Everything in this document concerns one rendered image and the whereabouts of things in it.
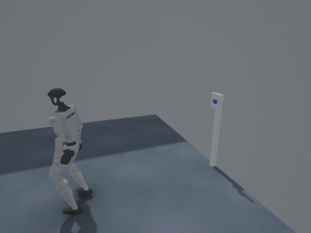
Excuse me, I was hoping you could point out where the panel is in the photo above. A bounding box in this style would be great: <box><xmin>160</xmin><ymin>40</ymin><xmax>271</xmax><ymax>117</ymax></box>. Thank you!
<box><xmin>209</xmin><ymin>92</ymin><xmax>224</xmax><ymax>167</ymax></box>

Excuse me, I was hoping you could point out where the robot left hand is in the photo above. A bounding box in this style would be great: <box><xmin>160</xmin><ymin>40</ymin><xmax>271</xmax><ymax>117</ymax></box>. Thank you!
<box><xmin>49</xmin><ymin>166</ymin><xmax>60</xmax><ymax>183</ymax></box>

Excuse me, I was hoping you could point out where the left robot shin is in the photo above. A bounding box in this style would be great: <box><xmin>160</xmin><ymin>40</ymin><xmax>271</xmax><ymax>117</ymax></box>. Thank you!
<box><xmin>55</xmin><ymin>183</ymin><xmax>78</xmax><ymax>210</ymax></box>

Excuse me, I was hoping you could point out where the left robot foot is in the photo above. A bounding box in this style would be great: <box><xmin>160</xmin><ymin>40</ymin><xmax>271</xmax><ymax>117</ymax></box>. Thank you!
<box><xmin>62</xmin><ymin>206</ymin><xmax>83</xmax><ymax>215</ymax></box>

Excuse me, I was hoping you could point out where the right robot forearm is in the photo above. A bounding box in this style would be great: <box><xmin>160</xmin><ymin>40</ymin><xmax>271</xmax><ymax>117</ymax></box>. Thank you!
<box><xmin>75</xmin><ymin>125</ymin><xmax>83</xmax><ymax>140</ymax></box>

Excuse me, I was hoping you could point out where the left robot forearm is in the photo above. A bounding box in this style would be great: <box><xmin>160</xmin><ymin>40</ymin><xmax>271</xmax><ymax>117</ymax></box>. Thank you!
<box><xmin>52</xmin><ymin>138</ymin><xmax>64</xmax><ymax>166</ymax></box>

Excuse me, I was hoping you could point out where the right robot upper arm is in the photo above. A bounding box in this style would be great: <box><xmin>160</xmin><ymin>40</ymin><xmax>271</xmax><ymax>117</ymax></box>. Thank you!
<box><xmin>68</xmin><ymin>105</ymin><xmax>83</xmax><ymax>127</ymax></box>

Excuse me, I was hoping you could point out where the left robot upper arm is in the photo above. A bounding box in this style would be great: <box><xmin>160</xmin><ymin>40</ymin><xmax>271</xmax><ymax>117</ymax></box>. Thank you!
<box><xmin>49</xmin><ymin>113</ymin><xmax>66</xmax><ymax>144</ymax></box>

